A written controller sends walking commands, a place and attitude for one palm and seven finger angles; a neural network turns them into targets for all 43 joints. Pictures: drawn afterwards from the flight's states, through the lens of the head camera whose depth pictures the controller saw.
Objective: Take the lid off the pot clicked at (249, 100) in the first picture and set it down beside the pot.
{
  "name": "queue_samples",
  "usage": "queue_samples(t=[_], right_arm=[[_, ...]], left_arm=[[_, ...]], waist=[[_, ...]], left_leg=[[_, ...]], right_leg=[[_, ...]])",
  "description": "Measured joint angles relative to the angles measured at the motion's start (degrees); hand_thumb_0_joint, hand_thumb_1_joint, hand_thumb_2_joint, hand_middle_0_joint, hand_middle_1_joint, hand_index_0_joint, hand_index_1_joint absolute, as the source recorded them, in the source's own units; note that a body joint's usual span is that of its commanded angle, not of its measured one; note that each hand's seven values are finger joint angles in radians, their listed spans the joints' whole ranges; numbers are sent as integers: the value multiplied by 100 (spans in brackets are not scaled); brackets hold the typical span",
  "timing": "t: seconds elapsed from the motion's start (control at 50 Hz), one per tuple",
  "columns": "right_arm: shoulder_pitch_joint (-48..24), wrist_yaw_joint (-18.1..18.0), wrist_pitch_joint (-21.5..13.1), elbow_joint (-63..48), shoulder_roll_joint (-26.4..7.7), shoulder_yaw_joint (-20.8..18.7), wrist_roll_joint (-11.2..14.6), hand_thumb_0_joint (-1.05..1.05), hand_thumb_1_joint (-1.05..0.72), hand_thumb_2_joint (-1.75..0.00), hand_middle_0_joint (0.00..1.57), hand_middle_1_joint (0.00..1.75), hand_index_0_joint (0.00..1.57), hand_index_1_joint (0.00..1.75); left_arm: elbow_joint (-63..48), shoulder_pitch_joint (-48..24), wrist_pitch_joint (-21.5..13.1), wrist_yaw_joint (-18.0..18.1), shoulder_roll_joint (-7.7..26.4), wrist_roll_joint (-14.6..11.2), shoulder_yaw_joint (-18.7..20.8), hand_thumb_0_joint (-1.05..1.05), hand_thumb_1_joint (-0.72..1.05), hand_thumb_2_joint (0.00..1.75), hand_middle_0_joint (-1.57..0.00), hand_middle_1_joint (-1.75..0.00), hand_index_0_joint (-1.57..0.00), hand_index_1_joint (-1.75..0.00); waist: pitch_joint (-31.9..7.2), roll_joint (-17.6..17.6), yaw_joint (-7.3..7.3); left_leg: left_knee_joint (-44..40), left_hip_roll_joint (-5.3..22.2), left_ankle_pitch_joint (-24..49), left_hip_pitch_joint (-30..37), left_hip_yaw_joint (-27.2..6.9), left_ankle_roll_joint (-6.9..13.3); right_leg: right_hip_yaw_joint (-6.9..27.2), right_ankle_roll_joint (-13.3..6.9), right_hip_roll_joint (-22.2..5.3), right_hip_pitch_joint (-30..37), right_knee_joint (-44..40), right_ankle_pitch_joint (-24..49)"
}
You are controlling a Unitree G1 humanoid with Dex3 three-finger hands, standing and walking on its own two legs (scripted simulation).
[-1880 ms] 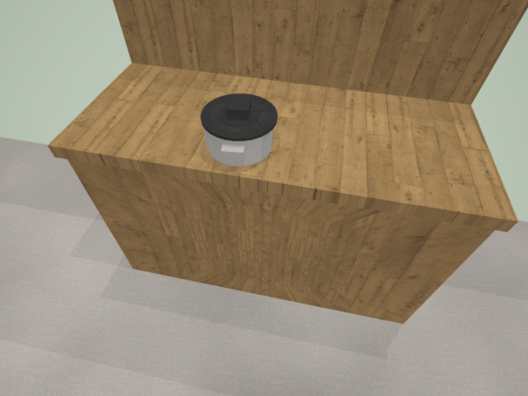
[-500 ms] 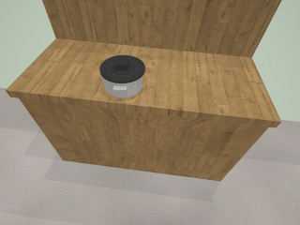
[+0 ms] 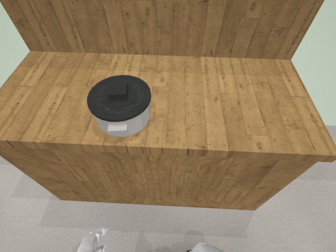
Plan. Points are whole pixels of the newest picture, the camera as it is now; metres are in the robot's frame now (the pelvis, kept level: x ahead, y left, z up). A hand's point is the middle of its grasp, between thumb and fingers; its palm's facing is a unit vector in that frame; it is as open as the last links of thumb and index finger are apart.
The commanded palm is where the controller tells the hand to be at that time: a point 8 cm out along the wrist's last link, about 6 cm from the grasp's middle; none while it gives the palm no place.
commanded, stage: come to a stop and stand still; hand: left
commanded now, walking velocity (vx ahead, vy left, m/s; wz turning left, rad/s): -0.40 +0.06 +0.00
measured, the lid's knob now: (118, 90) +0.52 +0.15 +0.07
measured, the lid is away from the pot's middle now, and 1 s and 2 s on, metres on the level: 0.00 0.00 0.00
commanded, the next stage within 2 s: look again from close up in 1.14 s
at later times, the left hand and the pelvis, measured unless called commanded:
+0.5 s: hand out of the picture +0.04 +0.28 -0.17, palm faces +0.06 -0.98 -0.21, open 7.3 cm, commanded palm none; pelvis +0.00 +0.07 +0.02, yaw -1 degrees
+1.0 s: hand out of the picture -0.13 +0.20 -0.13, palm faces +0.07 -0.97 -0.21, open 7.3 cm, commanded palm none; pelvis -0.07 +0.03 +0.03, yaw -2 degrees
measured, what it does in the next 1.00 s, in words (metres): steps on the spot: left foot, then right foot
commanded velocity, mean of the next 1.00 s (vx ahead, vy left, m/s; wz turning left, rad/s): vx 0.02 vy -0.04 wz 0.00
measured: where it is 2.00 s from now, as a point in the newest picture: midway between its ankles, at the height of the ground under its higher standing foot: outside the picture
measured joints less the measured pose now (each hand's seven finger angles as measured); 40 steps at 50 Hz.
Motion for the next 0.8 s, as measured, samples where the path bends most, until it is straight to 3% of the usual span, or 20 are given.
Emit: queue_samples(t=[0.04, 0.08, 0.18, 0.28, 0.32, 0.38, 0.44, 0.52, 0.6, 0.66, 0.76, 0.8], right_arm=[[-295, -46, 141, -46, -95, -72, 34, 1, -91, -90, 20, 30, 20, 30], [-666, -67, 270, -189, -178, -143, 31, 1, -91, -90, 20, 30, 20, 30], [-1506, -9, 353, -711, -324, -273, 13, 1, -91, -90, 20, 30, 20, 30], [-2014, 57, 318, -1067, -455, -350, 2, 1, -91, -90, 20, 30, 20, 30], [-2032, 81, 249, -1146, -487, -357, -15, 0, -91, -90, 20, 30, 20, 30], [-2013, 101, 259, -1196, -386, -266, -110, 0, -91, -90, 20, 30, 20, 30], [-1912, 56, 275, -1199, -270, -149, -150, 0, -91, -90, 20, 30, 20, 30], [-1819, 29, 305, -1133, -201, -61, -123, 1, -91, -90, 20, 30, 20, 30], [-1675, 13, 320, -1075, -238, -121, -110, 1, -91, -90, 20, 30, 21, 30], [-1537, 38, 359, -1000, -308, -197, -136, 1, -91, -90, 20, 30, 21, 30], [-1303, 80, 461, -795, -484, -340, -192, 1, -91, -90, 20, 30, 21, 30], [-1210, 82, 511, -708, -507, -385, -163, 1, -91, -90, 20, 30, 21, 30]], left_arm=[[15, 49, -6, 92, -68, -19, -53, 0, 91, 90, -20, -30, -20, -30], [40, 163, 70, 179, -77, -8, -59, 0, 91, 90, -20, -30, -20, -30], [49, 320, 277, 272, 137, 18, 100, -2, 94, 89, -20, -30, -21, -30], [25, 494, 428, 204, 417, 66, 165, -1, 93, 90, -20, -30, -21, -30], [17, 601, 497, 184, 509, 48, 187, -1, 93, 90, -20, -30, -21, -30], [57, 682, 632, 216, 672, 24, 237, 0, 92, 90, -20, -30, -20, -30], [105, 784, 666, 169, 773, 64, 306, 0, 92, 90, -20, -30, -20, -30], [195, 1057, 686, 66, 809, 58, 318, 0, 92, 90, -19, -30, -20, -30], [332, 1377, 785, 4, 757, 55, 292, 0, 91, 90, -19, -30, -20, -30], [411, 1548, 835, -30, 691, 47, 268, 0, 91, 90, -19, -30, -20, -30], [494, 1803, 752, -46, 516, -13, 195, 0, 91, 90, -19, -30, -20, -30], [489, 1967, 646, -26, 493, -9, 165, 0, 91, 90, -19, -30, -20, -30]], waist=[[80, 95, 31], [93, 54, 66], [123, -151, 183], [131, -325, 312], [66, -361, 324], [3, -486, 383], [-133, -525, 404], [-333, -518, 421], [-514, -418, 352], [-588, -325, 295], [-693, -166, 211], [-741, -294, 238]], left_leg=[[1211, 83, -237, -657, -189, -100], [1598, 184, -261, -1220, -240, -189], [973, 398, 98, -1992, -337, -363], [-169, 355, 948, -1806, -229, -433], [-833, 329, 1668, -1507, -174, -300], [-740, 299, 1570, -1499, -124, 30], [-1220, 304, 1820, -1384, -159, 73], [-1878, 305, 2266, -1278, -116, 111], [-2243, 328, 2544, -1280, -70, 124], [-2464, 337, 2726, -1294, -59, 103], [-2872, 262, 2834, -1274, -47, 11], [-2710, 111, 2410, -1390, 55, -127]], right_leg=[[-51, 25, 53, 189, 4, -266], [3, 92, 49, 303, -139, -259], [167, 210, -60, 372, -342, -131], [334, 435, -226, 323, -114, -206], [355, 538, -276, 255, 176, -360], [770, 528, -12, -90, 1516, -1611], [1011, 550, 249, -368, 2786, -1375], [1141, 665, 288, -351, 3279, -810], [1167, 678, 196, -16, 2879, -791], [1019, 608, 110, 361, 2121, -1069], [581, 363, 159, 1263, 125, -1479], [514, 239, 142, 1785, -1074, -1286]])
